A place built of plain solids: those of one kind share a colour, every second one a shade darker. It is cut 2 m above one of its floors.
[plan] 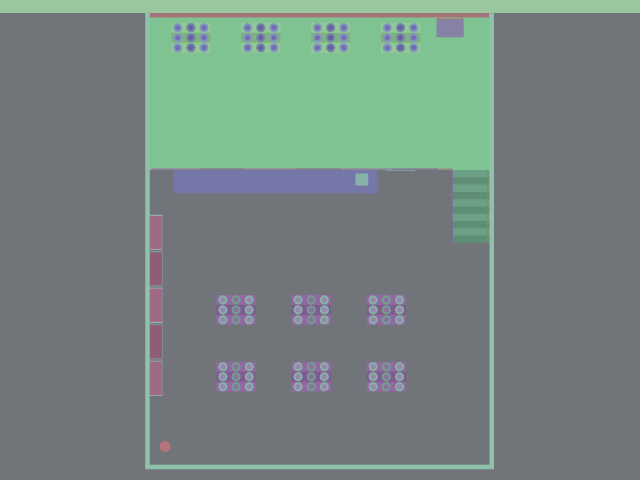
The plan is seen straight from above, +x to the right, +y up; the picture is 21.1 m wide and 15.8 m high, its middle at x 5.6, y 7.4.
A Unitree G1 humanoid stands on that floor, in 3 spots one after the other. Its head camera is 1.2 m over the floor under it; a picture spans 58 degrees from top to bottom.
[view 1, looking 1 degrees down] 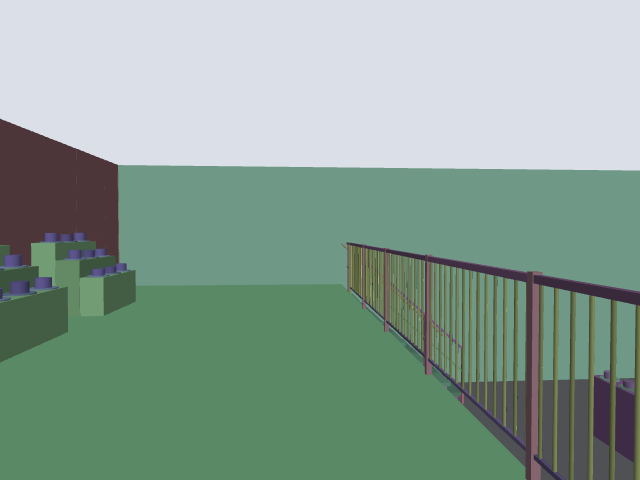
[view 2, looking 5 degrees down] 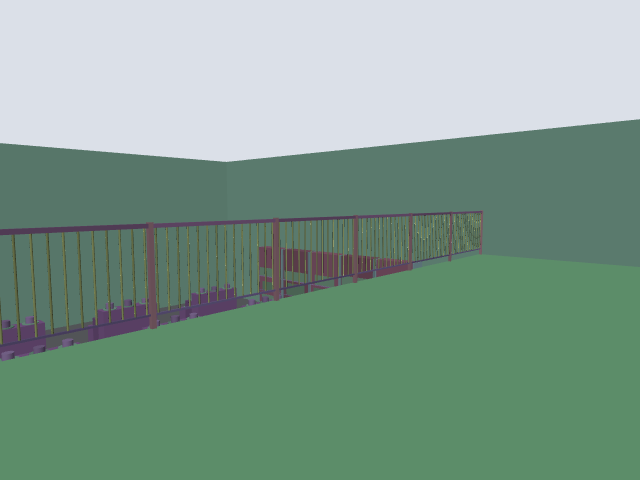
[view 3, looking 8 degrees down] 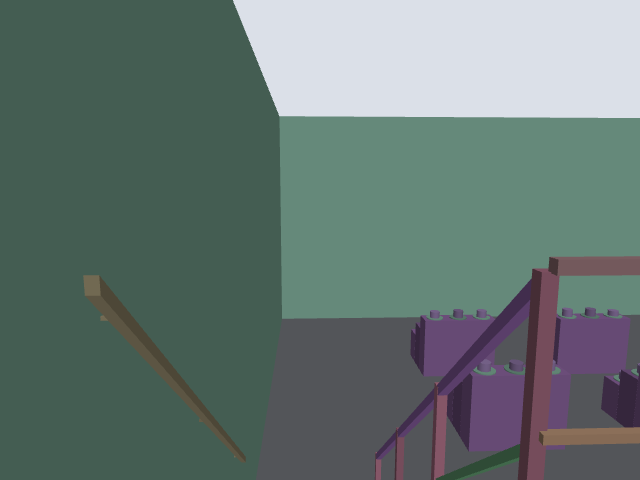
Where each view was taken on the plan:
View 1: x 1.20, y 10.90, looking -4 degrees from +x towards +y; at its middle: wall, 10.01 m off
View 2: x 9.88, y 13.62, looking -138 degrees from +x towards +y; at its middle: wall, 13.35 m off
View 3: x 10.58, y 10.80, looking -92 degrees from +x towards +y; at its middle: wall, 10.91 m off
